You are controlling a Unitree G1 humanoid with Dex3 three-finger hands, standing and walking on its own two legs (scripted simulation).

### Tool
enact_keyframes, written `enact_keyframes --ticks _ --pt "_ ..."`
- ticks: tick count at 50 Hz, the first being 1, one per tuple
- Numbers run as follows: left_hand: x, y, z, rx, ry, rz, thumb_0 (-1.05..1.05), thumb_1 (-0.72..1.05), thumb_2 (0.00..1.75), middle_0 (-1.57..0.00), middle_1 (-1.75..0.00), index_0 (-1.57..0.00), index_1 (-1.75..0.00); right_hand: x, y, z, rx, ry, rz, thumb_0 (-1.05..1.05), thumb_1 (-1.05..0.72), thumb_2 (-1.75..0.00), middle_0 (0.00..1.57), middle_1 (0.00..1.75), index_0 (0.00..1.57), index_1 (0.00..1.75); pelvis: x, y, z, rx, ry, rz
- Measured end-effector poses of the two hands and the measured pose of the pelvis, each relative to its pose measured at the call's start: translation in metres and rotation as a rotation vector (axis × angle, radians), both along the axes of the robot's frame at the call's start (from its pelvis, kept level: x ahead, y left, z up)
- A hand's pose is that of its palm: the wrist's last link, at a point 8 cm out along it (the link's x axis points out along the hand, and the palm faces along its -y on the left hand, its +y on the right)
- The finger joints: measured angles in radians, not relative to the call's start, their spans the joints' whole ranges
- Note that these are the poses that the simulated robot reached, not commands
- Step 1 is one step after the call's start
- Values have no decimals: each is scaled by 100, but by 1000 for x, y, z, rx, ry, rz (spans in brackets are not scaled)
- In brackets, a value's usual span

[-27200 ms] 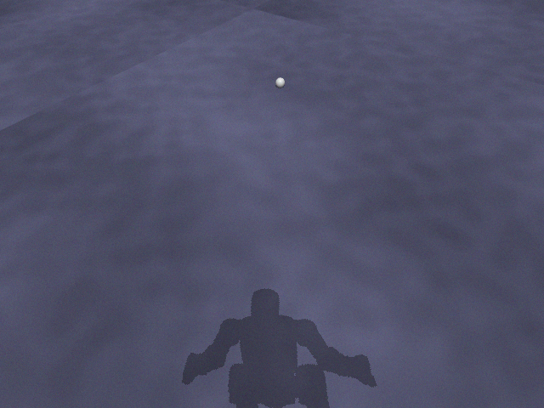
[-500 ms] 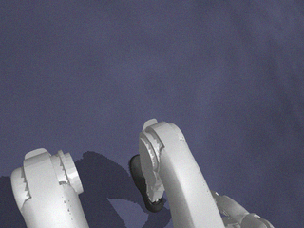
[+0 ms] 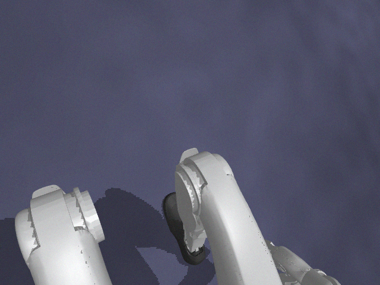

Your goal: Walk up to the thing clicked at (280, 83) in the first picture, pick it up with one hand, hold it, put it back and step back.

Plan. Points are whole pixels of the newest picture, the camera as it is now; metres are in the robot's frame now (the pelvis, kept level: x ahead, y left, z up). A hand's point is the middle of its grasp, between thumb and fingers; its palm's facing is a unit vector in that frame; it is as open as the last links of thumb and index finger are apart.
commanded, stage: settle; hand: left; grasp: from above
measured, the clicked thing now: out of the picture +0.42 +0.35 -0.27
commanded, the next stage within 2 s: lift in 1.06 s
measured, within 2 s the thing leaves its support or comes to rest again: leaves its support in 0.42 s
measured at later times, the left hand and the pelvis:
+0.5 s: hand out of the picture +0.40 +0.35 -0.23, palm faces -0.39 -0.16 -0.91, open 8.6 cm; pelvis +0.00 +0.00 +0.00, yaw +1 degrees
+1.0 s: hand out of the picture +0.39 +0.35 -0.14, palm faces -0.44 -0.13 -0.89, open 8.6 cm; pelvis +0.00 -0.01 +0.03, yaw +6 degrees
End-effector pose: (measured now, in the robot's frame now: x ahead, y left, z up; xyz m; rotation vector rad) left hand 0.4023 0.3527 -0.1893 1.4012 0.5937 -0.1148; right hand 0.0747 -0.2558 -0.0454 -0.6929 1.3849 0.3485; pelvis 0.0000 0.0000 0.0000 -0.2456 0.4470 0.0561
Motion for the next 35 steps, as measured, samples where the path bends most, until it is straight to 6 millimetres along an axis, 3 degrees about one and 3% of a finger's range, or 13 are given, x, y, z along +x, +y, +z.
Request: enact_keyframes --ticks 20,26,35 --pt "-2 0 5 3 5 -25 1 20 38 -80 -59 -78 -53 7 -2 -3 2 -6 -12 0 -91 -90 20 30 20 30 3 -1 1 6 21 5" --pt "-2 -1 24 17 -43 -29 1 19 38 -82 -57 -80 -52 18 -1 -8 30 -36 -44 0 -91 -90 20 30 20 30 4 -2 4 14 46 12" --pt "-2 3 68 61 -26 -1 1 18 37 -82 -56 -80 -52 37 -2 -16 78 -115 -115 0 -90 -89 20 30 20 30 3 -4 14 39 87 29"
